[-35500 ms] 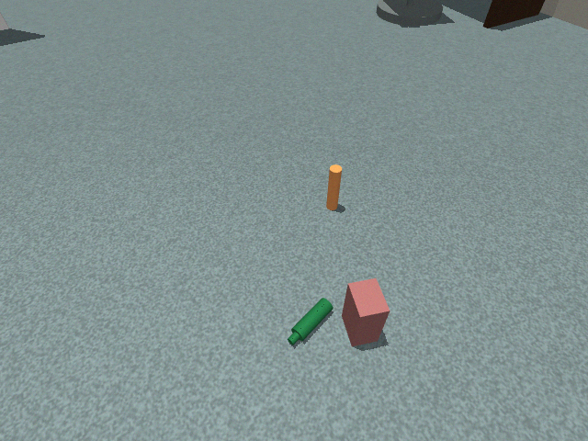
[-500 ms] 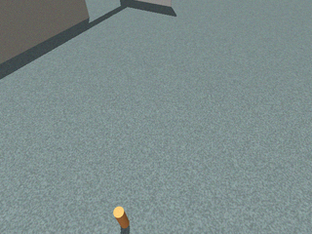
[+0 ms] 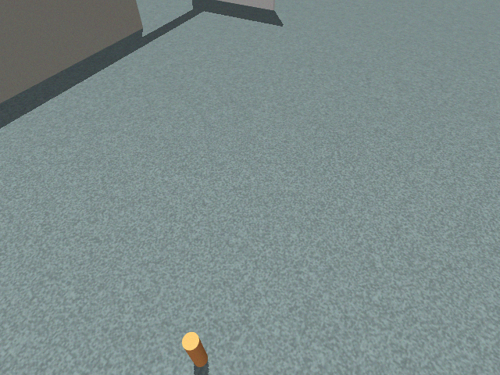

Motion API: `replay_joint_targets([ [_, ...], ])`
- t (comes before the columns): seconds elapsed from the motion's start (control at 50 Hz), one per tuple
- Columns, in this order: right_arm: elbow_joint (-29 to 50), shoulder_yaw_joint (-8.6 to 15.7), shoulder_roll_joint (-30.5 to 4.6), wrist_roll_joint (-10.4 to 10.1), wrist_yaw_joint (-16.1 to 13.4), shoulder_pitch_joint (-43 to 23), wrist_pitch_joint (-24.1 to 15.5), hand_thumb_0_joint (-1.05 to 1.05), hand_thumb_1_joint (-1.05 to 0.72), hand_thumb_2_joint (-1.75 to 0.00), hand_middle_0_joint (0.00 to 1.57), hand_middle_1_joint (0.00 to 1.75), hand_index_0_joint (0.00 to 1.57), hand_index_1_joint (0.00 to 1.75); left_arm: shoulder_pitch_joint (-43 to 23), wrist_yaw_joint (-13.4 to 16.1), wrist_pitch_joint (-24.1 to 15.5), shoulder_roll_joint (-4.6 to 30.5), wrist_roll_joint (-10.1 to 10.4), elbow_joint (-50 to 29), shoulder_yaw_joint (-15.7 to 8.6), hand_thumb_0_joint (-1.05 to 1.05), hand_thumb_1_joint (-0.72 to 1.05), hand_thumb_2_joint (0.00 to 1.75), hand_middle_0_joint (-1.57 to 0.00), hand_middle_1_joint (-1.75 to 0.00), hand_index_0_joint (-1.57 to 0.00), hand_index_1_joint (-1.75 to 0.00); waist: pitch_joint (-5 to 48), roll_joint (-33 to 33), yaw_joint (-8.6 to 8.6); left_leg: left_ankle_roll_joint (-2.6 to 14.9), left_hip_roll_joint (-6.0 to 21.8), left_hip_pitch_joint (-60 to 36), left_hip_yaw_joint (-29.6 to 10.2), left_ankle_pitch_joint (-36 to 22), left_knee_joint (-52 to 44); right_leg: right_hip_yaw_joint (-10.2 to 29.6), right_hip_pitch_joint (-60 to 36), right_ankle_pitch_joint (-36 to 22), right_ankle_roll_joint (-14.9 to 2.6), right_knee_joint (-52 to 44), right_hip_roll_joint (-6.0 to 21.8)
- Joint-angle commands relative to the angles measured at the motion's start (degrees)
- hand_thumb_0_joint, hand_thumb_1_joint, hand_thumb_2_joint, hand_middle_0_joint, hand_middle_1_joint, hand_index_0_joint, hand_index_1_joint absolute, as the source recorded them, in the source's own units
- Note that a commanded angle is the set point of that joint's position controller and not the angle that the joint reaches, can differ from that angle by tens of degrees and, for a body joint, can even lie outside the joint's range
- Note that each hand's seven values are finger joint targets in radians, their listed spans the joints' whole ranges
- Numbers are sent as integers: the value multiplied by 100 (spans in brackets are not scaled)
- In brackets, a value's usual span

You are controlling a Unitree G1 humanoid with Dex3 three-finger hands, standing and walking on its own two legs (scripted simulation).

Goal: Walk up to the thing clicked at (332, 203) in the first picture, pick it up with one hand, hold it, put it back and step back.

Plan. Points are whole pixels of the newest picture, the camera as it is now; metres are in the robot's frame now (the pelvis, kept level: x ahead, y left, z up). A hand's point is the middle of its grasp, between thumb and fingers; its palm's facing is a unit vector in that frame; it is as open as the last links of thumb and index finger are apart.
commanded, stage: go down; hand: left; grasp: from the side
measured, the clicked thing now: (196, 350) +0.33 +0.21 -0.67
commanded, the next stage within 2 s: none
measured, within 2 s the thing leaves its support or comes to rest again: neither
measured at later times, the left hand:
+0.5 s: hand out of the picture +0.14 +0.27 -0.18, palm faces +0.05 -0.94 -0.34, open 14.7 cm
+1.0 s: hand out of the picture +0.12 +0.29 -0.21, palm faces +0.08 -0.95 -0.30, open 17.4 cm
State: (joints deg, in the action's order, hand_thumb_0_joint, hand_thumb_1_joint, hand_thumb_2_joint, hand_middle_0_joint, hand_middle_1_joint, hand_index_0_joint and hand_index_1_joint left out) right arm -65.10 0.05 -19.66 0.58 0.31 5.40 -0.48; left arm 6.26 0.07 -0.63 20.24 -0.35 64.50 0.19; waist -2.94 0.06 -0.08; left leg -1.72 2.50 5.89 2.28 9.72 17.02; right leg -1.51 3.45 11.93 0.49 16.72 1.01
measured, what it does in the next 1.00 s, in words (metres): lowers itself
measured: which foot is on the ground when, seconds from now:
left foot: down 0.00-1.00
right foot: down 0.00-1.00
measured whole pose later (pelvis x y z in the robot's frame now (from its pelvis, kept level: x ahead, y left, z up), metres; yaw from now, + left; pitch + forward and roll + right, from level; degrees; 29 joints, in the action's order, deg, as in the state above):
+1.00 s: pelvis -0.02 +0.01 -0.09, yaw +1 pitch +17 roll -3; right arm -30.9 0.9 -13.0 -0.2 -3.8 11.6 -8.1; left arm 16.4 -7.1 10.5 20.7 -0.8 23.9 -14.9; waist 6.9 0.0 -1.9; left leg -0.8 3.3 52.9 -1.6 29.4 65.2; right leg -3.3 48.0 31.4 1.0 62.4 1.2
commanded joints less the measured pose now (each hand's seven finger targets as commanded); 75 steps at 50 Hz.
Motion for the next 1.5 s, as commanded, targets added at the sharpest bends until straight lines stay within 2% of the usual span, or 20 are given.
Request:
replay_joint_targets([
  [0.0, 331, 218, -1231, -9, -80, -190, -119, 0, -90, -90, 20, 30, 20, 30, -111, 62, -121, 1248, -12, -345, -248, 0, 90, 90, -20, -30, -20, -30, 590, -13, -2, 216, 639, -365, -462, -1405, -72, 467, 89, -1472, -157, -162, 739],
  [0.06, 342, 224, -1243, -6, -82, -176, -121, 0, -98, -92, 22, 30, 21, 30, -143, 65, -120, 1237, -14, -349, -244, 0, 82, 82, -28, -22, -28, -22, 619, -53, -9, 238, 648, -388, -445, -1476, -43, 470, 54, -1557, -161, -135, 755],
  [0.08, 1892, 27, -308, -389, -184, 103, -352, 0, -98, -92, 20, 30, 20, 30, -2153, 138, -594, 225, 257, -2360, -286, 0, 74, 74, -20, -14, -20, -14, 0, -197, -687, 236, -250, 504, 158, -470, 339, 84, 1372, -1013, -80, 222, -47],
  [0.1, 1589, 50, -483, -409, -245, 388, -328, 0, -95, -92, 20, 30, 20, 30, -2571, 159, -502, 505, 230, -1723, -377, 0, 66, 66, -12, -6, -12, -6, 207, 7, -490, 254, -242, 489, 111, -365, 413, 15, 1147, -818, -63, 270, -30],
  [0.12, 1624, 189, -685, -409, -298, 587, -267, 0, -96, -92, 20, 30, 20, 30, -1520, 159, -317, 1107, 83, -866, -770, 0, 58, 58, -4, -5, -4, -4, 135, 124, -309, 246, -221, 635, 115, -229, 474, -37, 1173, -545, -97, 312, -81],
  [0.16, 1885, 299, -648, -328, -282, 694, -265, 0, -95, -92, 20, 30, 20, 30, -1772, -5, -225, 1444, -160, -635, -1042, 0, 42, 42, -1, -6, -2, -5, 545, 258, -201, 283, -262, 942, 69, -258, 892, -30, 1358, -506, -117, 642, -59],
  [0.24, 2491, 500, -589, -207, -230, 933, -317, 0, -92, -91, 20, 30, 20, 30, -537, -177, -76, 1386, -508, -836, -1423, 0, 16, 20, -3, -8, -3, -7, 1755, -189, 197, 192, -345, 1043, 36, -822, 1381, -11, 1130, -917, -176, 1288, -55],
  [0.42, 3152, 516, -421, -204, -195, 879, -418, 0, -86, -89, 20, 30, 20, 30, -389, -375, 313, 1114, -371, -1866, -1570, 0, -33, 9, -6, -8, -5, -8, 1546, -186, -81, 195, -208, 2052, -82, -279, 2344, -81, 2440, -234, -160, 2253, -144],
  [0.56, 3660, 552, -385, -202, -283, 852, -627, 0, -85, -89, 20, 30, 20, 30, 167, -512, 410, 1128, -264, -3277, -1700, 0, -57, 3, -8, -9, -8, -9, 2061, -243, -132, 216, -128, 2532, -213, -47, 3048, -67, 3112, 4, -133, 2959, -124],
  [0.78, 3941, 467, -293, -137, -468, 774, -869, 0, -85, -89, 20, 30, 20, 30, 921, -555, 999, 1186, -170, -4444, -1906, 0, -60, 3, -8, -8, -8, -8, 2125, -372, -203, 236, -107, 3080, -264, 100, 3673, -86, 3645, 131, -97, 3418, -114],
  [0.86, 4144, 460, -266, -107, -495, 677, -978, 0, -85, -89, 20, 30, 20, 30, 836, -634, 949, 1181, -122, -5033, -1894, 0, -58, 5, -7, -9, -7, -9, 2262, -622, -202, 211, -82, 3185, -334, -14, 3848, -140, 3906, 122, -130, 3711, -128],
  [0.94, 4138, 444, -234, -80, -495, 702, -1030, 0, -86, -89, 20, 30, 20, 30, 1257, -705, 911, 1136, -23, -4828, -2015, 0, -59, 4, -8, -8, -7, -8, 2226, -530, -205, 227, -93, 3518, -337, 88, 4085, -135, 4097, 197, -122, 3884, -139],
  [1.0, 4181, 442, -241, -66, -503, 665, -1099, 0, -88, -89, 20, 30, 20, 30, 816, -753, 774, 1310, 15, -5077, -2140, 0, -59, 3, -8, -7, -7, -8, 2353, -570, -257, 245, -67, 3653, -371, 247, 4261, -120, 4368, 336, -122, 4057, -135],
  [1.1, 4019, 465, -330, -35, -437, 673, -1195, 0, -90, -90, 20, 30, 20, 30, 433, -1045, 161, 1429, 206, -4240, -2415, 0, -59, 4, -8, -8, -8, -9, 2262, -365, -272, 289, -71, 4496, -404, 614, 4899, -92, 5198, 708, -134, 4735, -132],
  [1.24, 3890, 492, -555, -68, -364, 617, -1324, 0, -88, -90, 20, 30, 20, 30, -429, -1774, -1164, 2046, 592, -3927, -3008, 0, -61, 5, -7, -9, -7, -9, 3419, -832, 8, 232, -64, 5024, -582, 831, 5746, -87, 6396, 1070, -206, 5914, -97],
  [1.26, 3871, 467, -583, -77, -357, 543, -1313, 0, -88, -89, 20, 30, 20, 30, -112, -1850, -1194, 1867, 588, -3279, -2940, 0, -61, 5, -7, -10, -7, -10, 3320, -731, -12, 208, -38, 5157, -675, 920, 5779, -132, 6637, 1182, -214, 6089, -118],
  [1.3, 3739, 497, -626, -64, -340, 611, -1264, 0, -88, -90, 20, 30, 20, 30, -730, -1999, -1431, 2287, 680, -4023, -3197, 0, -61, 8, -7, -12, -7, -12, 3837, -1077, 137, 200, -51, 5088, -658, 739, 6026, -98, 6825, 1090, -238, 6268, -111],
  [1.32, 3769, 476, -663, -67, -339, 522, -1248, 0, -88, -90, 20, 30, 20, 30, -299, -2064, -1386, 2141, 693, -3200, -3210, 0, -61, 8, -7, -12, -7, -12, 3683, -900, 88, 197, -33, 5210, -733, 832, 6020, -143, 6899, 1178, -237, 6342, -117],
  [1.36, 3670, 502, -715, -80, -299, 570, -1205, 0, -88, -90, 20, 30, 20, 30, -503, -2183, -1484, 2425, 755, -3480, -3453, 0, -61, 9, -7, -11, -6, -12, 4068, -871, 227, 215, -33, 5277, -745, 550, 6270, -140, 6988, 968, -245, 6538, -115],
  [1.48, 3418, 465, -798, -38, -300, 543, -1160, 0, -88, -90, 20, 30, 20, 30, -1390, -2575, -1785, 2903, 941, -3254, -3787, 0, -61, 8, -6, -9, -6, -10, 4231, -797, 77, 287, -28, 5775, -746, 595, 6887, -105, 7480, 1000, -236, 6945, -145],
])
